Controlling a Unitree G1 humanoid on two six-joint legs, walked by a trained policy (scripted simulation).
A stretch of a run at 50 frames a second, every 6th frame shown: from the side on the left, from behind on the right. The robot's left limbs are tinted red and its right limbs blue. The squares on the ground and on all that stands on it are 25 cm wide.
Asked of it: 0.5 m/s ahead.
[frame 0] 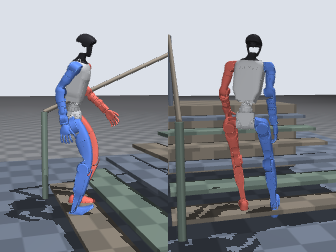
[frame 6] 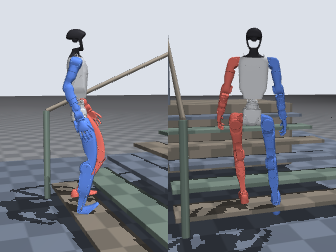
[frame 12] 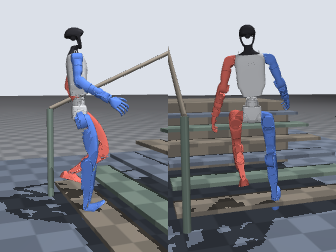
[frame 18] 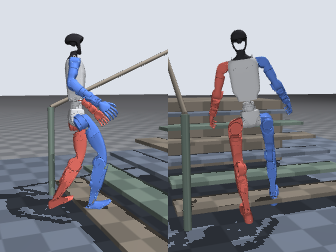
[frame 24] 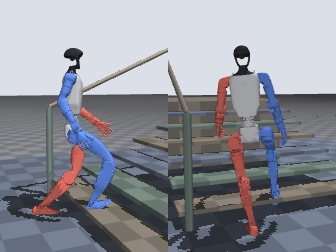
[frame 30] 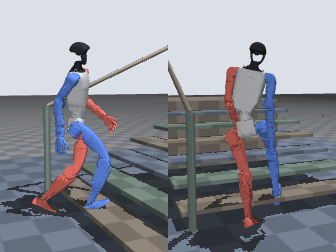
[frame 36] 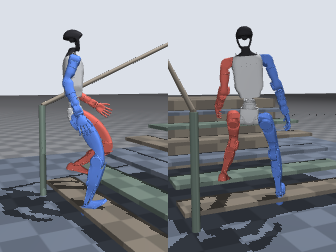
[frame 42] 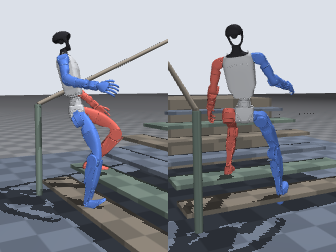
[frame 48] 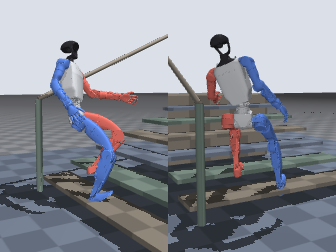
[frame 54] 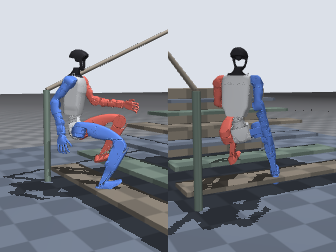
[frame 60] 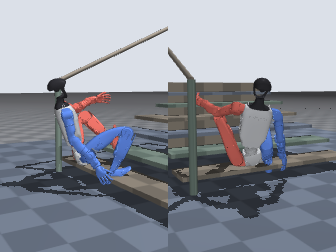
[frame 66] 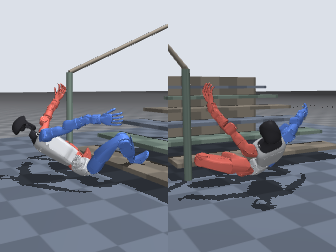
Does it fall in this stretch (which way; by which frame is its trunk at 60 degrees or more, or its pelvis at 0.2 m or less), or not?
yes: goes over backward; its trunk at 60 degrees or more by frame 66
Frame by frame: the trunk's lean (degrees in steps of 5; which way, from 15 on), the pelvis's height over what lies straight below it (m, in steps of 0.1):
0: 15 forward and to its right, 0.7
6: 5, 0.7
12: 5, 0.7
18: 10, 0.7
24: 5, 0.6
30: 15 to its right, 0.6
36: 5, 0.7
42: 15 backward and to its left, 0.7
48: 20 to its left, 0.6
54: 5, 0.4
60: 20 backward and to its right, 0.3
66: 60 backward, 0.1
